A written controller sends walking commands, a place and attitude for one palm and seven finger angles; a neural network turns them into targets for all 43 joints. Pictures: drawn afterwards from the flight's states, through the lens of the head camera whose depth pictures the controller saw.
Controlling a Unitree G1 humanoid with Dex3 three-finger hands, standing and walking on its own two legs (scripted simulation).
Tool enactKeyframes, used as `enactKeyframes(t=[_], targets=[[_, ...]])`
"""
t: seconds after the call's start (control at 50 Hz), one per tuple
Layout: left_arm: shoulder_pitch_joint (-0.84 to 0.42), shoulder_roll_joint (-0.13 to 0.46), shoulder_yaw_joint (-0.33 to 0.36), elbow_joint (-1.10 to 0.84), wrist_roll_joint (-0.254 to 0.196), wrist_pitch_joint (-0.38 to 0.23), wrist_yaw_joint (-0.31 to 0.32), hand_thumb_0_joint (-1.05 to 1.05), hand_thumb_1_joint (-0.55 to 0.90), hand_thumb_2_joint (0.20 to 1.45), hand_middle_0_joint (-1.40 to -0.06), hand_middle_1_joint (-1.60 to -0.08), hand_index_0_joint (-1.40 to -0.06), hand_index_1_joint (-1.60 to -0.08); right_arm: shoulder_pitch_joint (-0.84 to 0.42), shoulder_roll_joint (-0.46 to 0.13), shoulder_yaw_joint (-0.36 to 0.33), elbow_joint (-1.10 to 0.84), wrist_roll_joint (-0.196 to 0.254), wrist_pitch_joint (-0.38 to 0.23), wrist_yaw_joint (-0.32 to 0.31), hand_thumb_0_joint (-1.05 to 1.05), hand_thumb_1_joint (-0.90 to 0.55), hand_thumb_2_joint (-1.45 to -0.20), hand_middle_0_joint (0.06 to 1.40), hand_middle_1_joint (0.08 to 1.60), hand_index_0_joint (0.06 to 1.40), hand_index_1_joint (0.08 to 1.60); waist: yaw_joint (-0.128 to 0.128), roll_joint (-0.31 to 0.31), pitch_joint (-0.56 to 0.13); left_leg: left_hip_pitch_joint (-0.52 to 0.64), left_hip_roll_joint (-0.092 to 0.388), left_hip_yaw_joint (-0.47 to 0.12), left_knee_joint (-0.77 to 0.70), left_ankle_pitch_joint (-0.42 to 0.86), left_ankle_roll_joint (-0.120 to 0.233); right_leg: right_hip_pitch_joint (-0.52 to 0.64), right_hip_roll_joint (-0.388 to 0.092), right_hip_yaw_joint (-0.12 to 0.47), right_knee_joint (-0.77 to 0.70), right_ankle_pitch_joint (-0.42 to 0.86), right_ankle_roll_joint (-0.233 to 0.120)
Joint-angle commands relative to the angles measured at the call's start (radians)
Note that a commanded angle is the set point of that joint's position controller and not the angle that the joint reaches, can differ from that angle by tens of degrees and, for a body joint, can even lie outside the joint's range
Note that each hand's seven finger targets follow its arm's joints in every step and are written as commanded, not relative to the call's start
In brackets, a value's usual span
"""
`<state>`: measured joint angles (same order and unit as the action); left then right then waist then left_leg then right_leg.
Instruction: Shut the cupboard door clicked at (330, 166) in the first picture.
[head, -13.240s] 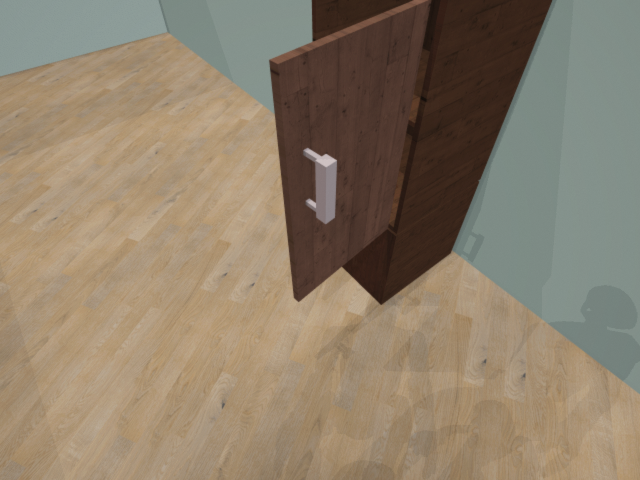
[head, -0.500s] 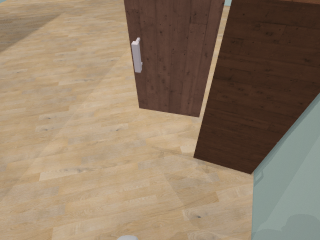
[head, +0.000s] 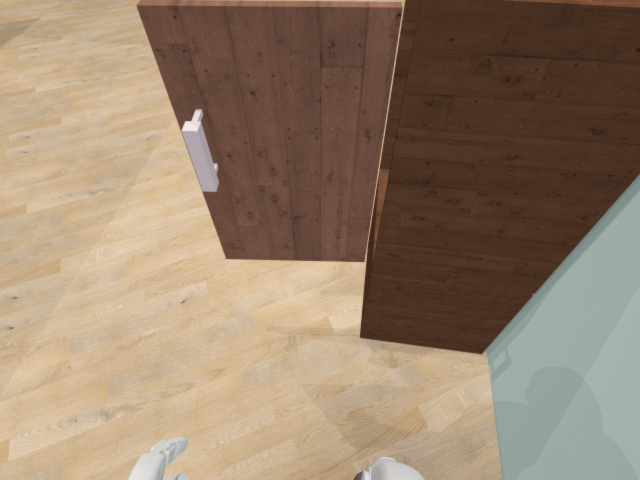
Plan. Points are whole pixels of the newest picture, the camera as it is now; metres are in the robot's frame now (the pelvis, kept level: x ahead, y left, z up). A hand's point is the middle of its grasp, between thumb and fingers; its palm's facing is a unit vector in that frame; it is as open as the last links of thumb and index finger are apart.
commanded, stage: take the last steps up to it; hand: left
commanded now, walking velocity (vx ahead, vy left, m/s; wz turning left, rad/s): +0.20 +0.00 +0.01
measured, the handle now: (204, 151) +0.61 +0.22 +0.03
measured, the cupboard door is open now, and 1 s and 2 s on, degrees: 97 97 97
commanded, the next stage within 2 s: come to a stop and stand still in 0.12 s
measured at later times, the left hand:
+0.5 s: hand out of the picture +0.12 +0.17 -0.18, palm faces +0.09 -0.98 -0.19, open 7.3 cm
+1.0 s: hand out of the picture +0.12 +0.12 -0.15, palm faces +0.05 -0.97 -0.24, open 7.3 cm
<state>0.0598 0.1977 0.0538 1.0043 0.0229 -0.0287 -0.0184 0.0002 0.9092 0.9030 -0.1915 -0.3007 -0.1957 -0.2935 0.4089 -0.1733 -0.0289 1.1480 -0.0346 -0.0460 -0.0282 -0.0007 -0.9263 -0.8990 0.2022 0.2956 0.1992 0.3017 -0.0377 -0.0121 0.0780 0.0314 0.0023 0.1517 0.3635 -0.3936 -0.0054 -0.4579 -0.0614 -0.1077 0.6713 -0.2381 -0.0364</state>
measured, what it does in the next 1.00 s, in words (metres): walks ahead: right foot, then left foot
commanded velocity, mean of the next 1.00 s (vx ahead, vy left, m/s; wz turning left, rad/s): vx -0.04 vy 0.04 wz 0.01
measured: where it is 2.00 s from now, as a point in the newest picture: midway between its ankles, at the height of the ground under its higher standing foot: outside the picture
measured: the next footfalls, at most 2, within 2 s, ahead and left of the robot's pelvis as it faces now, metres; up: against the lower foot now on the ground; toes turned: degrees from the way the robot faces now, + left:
right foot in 0.02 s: +0.13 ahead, -0.09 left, +0.00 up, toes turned -7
left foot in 0.42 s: +0.23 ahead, +0.12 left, +0.00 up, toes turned +5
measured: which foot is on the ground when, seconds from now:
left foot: down 0.00-0.04, up 0.06-0.40, down 0.42-0.78, up 0.80-1.00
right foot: up 0.00-0.00, down 0.02-0.44, up 0.46-0.76, down 0.78-1.00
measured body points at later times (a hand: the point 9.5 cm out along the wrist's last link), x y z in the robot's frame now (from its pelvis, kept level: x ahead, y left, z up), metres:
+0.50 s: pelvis +0.14 +0.00 +0.00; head +0.17 +0.02 +0.45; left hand +0.12 +0.22 -0.17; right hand +0.20 -0.23 -0.15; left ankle +0.19 +0.12 -0.73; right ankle +0.09 -0.09 -0.73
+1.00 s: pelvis +0.09 -0.07 +0.01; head +0.11 -0.09 +0.46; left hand +0.12 +0.17 -0.13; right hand +0.13 -0.31 -0.15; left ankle +0.08 +0.08 -0.68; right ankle +0.07 -0.15 -0.73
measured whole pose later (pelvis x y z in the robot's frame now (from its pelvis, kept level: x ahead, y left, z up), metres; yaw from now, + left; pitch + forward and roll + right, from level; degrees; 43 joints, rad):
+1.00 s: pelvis +0.09 -0.07 +0.01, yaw +0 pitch +0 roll +3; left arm 0.26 0.15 0.03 1.04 0.03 -0.01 0.03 0.01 0.92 0.90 -0.20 -0.30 -0.20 -0.29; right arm 0.22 -0.21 -0.07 1.07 -0.02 0.06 0.00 0.01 -0.91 -0.90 0.20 0.30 0.20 0.30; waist 0.01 0.01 0.03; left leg -0.36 0.01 0.03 0.82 -0.38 -0.04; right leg -0.17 -0.02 -0.05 0.47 -0.29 -0.05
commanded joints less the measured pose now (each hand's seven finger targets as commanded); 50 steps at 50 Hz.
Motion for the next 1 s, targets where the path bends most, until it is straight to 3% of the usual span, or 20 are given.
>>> enactKeyframes(t=[0.0, 0.02, 0.04, 0.08, 0.16, 0.32, 0.38, 0.42, 0.48, 0.54, 0.62, 0.7, 0.72, 0.74, 0.76, 0.78, 0.8, 0.82, 0.88, 0.98], targets=[[0.409, 0.154, 0.045, 0.073, 0.006, -0.025, 0.014, 0.000, 0.900, 0.900, -0.200, -0.300, -0.200, -0.300, -0.005, -0.103, -0.020, -0.057, 0.025, -0.018, 0.004, 0.000, -0.900, -0.900, 0.200, 0.300, 0.200, 0.300, 0.196, -0.108, -0.175, -0.421, 0.084, -0.008, 0.467, 0.485, 0.035, 0.663, -0.156, 0.230, -0.165, 0.203, -0.108], [0.465, 0.227, 0.058, 0.087, -0.007, -0.024, 0.020, 0.000, 0.900, 0.900, -0.200, -0.300, -0.200, -0.300, 0.023, -0.073, -0.020, -0.075, 0.033, -0.014, 0.001, 0.000, -0.900, -0.900, 0.200, 0.300, 0.200, 0.300, 0.181, -0.285, -0.244, -0.577, -0.025, -0.020, 0.805, -0.205, -0.003, 0.754, -0.409, 0.553, -0.293, 0.371, -0.234], [0.405, 0.201, 0.049, 0.068, -0.021, -0.019, 0.033, 0.000, 0.900, 0.900, -0.200, -0.300, -0.200, -0.300, -0.025, -0.105, -0.026, -0.085, 0.032, -0.001, 0.002, 0.000, -0.900, -0.900, 0.200, 0.300, 0.200, 0.300, 0.171, -0.147, -0.174, -0.597, 0.029, -0.144, 0.891, -0.191, 0.009, 0.629, -0.409, 0.512, -0.350, 0.328, -0.253], [0.245, 0.127, 0.026, 0.026, -0.021, -0.020, 0.038, 0.000, 0.900, 0.900, -0.200, -0.300, -0.200, -0.300, -0.086, -0.055, -0.028, -0.073, 0.025, 0.014, 0.009, 0.000, -0.900, -0.900, 0.200, 0.300, 0.200, 0.300, 0.105, -0.070, -0.018, -0.598, 0.094, -0.172, 0.893, -0.029, 0.004, 0.372, -0.320, 0.351, -0.403, 0.226, -0.174], [0.171, 0.051, 0.005, 0.014, -0.012, -0.045, 0.041, 0.000, 0.900, 0.900, -0.200, -0.300, -0.200, -0.300, 0.009, 0.010, -0.019, -0.038, 0.012, 0.042, 0.020, 0.000, -0.900, -0.900, 0.200, 0.300, 0.200, 0.300, 0.015, -0.089, -0.048, -0.466, 0.112, -0.128, 0.687, 0.067, -0.028, 0.225, -0.220, 0.123, -0.446, 0.304, -0.125], [0.213, 0.064, -0.003, 0.063, -0.011, -0.027, 0.054, 0.000, 0.900, 0.900, -0.200, -0.300, -0.200, -0.300, -0.104, 0.019, -0.002, -0.055, 0.026, 0.048, 0.007, 0.000, -0.900, -0.900, 0.200, 0.300, 0.200, 0.300, 0.036, -0.112, -0.084, -0.342, 0.042, -0.095, 0.262, 0.171, -0.052, 0.315, -0.182, 0.078, -0.293, 0.711, -0.109], [0.226, 0.074, -0.001, 0.066, -0.015, -0.002, 0.065, 0.000, 0.900, 0.900, -0.200, -0.300, -0.200, -0.300, -0.078, -0.051, -0.017, -0.054, 0.026, 0.049, 0.003, 0.000, -0.900, -0.900, 0.200, 0.300, 0.200, 0.300, 0.019, -0.053, -0.090, -0.189, 0.091, -0.127, 0.109, 0.581, -0.021, 0.246, -0.134, 0.059, -0.176, 0.511, -0.040], [0.285, 0.025, -0.010, 0.055, -0.020, 0.020, 0.076, 0.000, 0.900, 0.900, -0.200, -0.300, -0.200, -0.300, -0.065, -0.136, -0.032, -0.070, 0.023, 0.052, -0.012, 0.000, -0.900, -0.900, 0.200, 0.300, 0.200, 0.300, 0.028, 0.122, -0.123, -0.128, 0.278, -0.266, 0.118, 1.012, 0.094, 0.192, -0.025, 0.023, -0.105, 0.071, 0.023], [0.279, 0.035, -0.003, 0.044, -0.020, 0.053, 0.069, 0.000, 0.900, 0.900, -0.200, -0.300, -0.200, -0.300, -0.113, -0.153, -0.035, -0.091, 0.017, 0.063, -0.031, 0.000, -0.900, -0.900, 0.200, 0.300, 0.200, 0.300, 0.025, 0.292, -0.090, -0.216, 0.352, -0.337, 0.005, 0.971, 0.201, 0.149, 0.026, 0.060, 0.191, -0.387, 0.035], [0.249, 0.047, 0.013, 0.019, -0.015, 0.065, 0.063, 0.000, 0.900, 0.900, -0.200, -0.300, -0.200, -0.300, -0.161, -0.163, -0.046, -0.127, 0.011, 0.070, -0.040, 0.000, -0.900, -0.900, 0.200, 0.300, 0.200, 0.300, 0.021, 0.203, -0.121, -0.183, 0.366, -0.324, 0.045, 0.952, 0.233, 0.061, 0.035, 0.117, 0.356, -0.390, 0.032], [0.252, 0.023, 0.021, -0.005, -0.015, 0.073, 0.055, 0.000, 0.900, 0.900, -0.200, -0.300, -0.200, -0.300, -0.211, -0.189, -0.063, -0.162, 0.010, 0.070, -0.035, 0.000, -0.900, -0.900, 0.200, 0.300, 0.200, 0.300, 0.030, 0.138, -0.204, -0.156, 0.340, -0.276, 0.043, 0.752, 0.206, 0.054, 0.039, 0.109, 0.330, -0.321, 0.052], [0.314, 0.011, 0.017, -0.010, -0.010, 0.065, 0.047, 0.000, 0.900, 0.900, -0.200, -0.300, -0.200, -0.300, -0.260, -0.185, -0.068, -0.182, 0.010, 0.076, -0.019, 0.000, -0.900, -0.900, 0.200, 0.300, 0.200, 0.300, 0.061, 0.178, -0.199, -0.281, 0.287, -0.249, 0.045, 0.391, 0.142, 0.238, 0.033, 0.060, -0.017, -0.171, 0.045], [0.355, 0.020, 0.019, 0.003, -0.004, 0.058, 0.048, 0.000, 0.900, 0.900, -0.200, -0.300, -0.200, -0.300, -0.265, -0.167, -0.067, -0.184, 0.015, 0.080, -0.013, 0.000, -0.900, -0.900, 0.200, 0.300, 0.200, 0.300, 0.078, 0.109, -0.192, -0.342, 0.229, -0.216, 0.088, 0.245, 0.101, 0.319, 0.038, 0.050, -0.177, -0.048, 0.046], [0.358, 0.078, 0.023, 0.006, 0.007, 0.046, 0.051, 0.000, 0.900, 0.900, -0.200, -0.300, -0.200, -0.300, -0.248, -0.104, -0.058, -0.188, 0.025, 0.085, -0.006, 0.000, -0.900, -0.900, 0.200, 0.300, 0.200, 0.300, 0.078, -0.089, -0.144, -0.448, 0.115, -0.160, 0.205, 0.059, 0.040, 0.356, -0.055, 0.206, -0.353, -0.055, 0.018], [0.303, 0.156, 0.026, -0.010, 0.011, 0.037, 0.053, 0.000, 0.900, 0.900, -0.200, -0.300, -0.200, -0.300, -0.279, -0.050, -0.046, -0.218, 0.028, 0.092, 0.011, 0.000, -0.900, -0.900, 0.200, 0.300, 0.200, 0.300, 0.069, -0.315, -0.065, -0.517, 0.018, -0.087, 0.316, -0.103, -0.028, 0.241, -0.266, 0.429, -0.467, -0.119, -0.053], [0.250, 0.156, 0.012, -0.034, 0.006, 0.030, 0.054, 0.000, 0.900, 0.900, -0.200, -0.300, -0.200, -0.300, -0.331, -0.085, -0.046, -0.228, 0.021, 0.098, 0.019, 0.000, -0.900, -0.900, 0.200, 0.300, 0.200, 0.300, 0.085, -0.226, -0.031, -0.456, 0.040, -0.151, 0.410, -0.137, -0.025, 0.109, -0.318, 0.439, -0.500, -0.162, -0.114], [0.191, 0.139, 0.005, -0.046, 0.010, 0.024, 0.053, 0.000, 0.900, 0.900, -0.200, -0.300, -0.200, -0.300, -0.316, -0.071, -0.048, -0.212, 0.016, 0.094, 0.027, 0.000, -0.900, -0.900, 0.200, 0.300, 0.200, 0.300, 0.054, -0.153, -0.006, -0.441, 0.040, -0.164, 0.453, -0.084, -0.020, 0.077, -0.272, 0.382, -0.482, -0.168, -0.121], [0.168, 0.124, 0.008, -0.041, 0.006, 0.018, 0.052, 0.000, 0.900, 0.900, -0.200, -0.300, -0.200, -0.300, -0.305, -0.065, -0.047, -0.189, 0.011, 0.095, 0.026, 0.000, -0.900, -0.900, 0.200, 0.300, 0.200, 0.300, 0.051, -0.209, 0.018, -0.463, 0.036, -0.163, 0.479, -0.045, -0.019, 0.106, -0.236, 0.381, -0.458, -0.072, -0.107], [0.196, 0.111, 0.003, -0.021, -0.002, 0.003, 0.048, 0.000, 0.900, 0.900, -0.200, -0.300, -0.200, -0.300, -0.232, -0.071, -0.043, -0.141, 0.015, 0.087, 0.028, 0.000, -0.900, -0.900, 0.200, 0.300, 0.200, 0.300, 0.048, -0.133, 0.028, -0.483, 0.031, -0.146, 0.500, 0.019, -0.032, 0.222, -0.212, 0.296, -0.412, 0.161, -0.094], [0.297, 0.141, 0.022, 0.017, -0.001, -0.004, 0.058, 0.000, 0.900, 0.900, -0.200, -0.300, -0.200, -0.300, -0.233, -0.072, -0.039, -0.143, 0.020, 0.077, 0.022, 0.000, -0.900, -0.900, 0.200, 0.300, 0.200, 0.300, 0.101, -0.079, -0.043, -0.521, 0.020, -0.143, 0.421, -0.029, -0.050, 0.458, -0.266, 0.312, -0.347, 0.440, -0.136]])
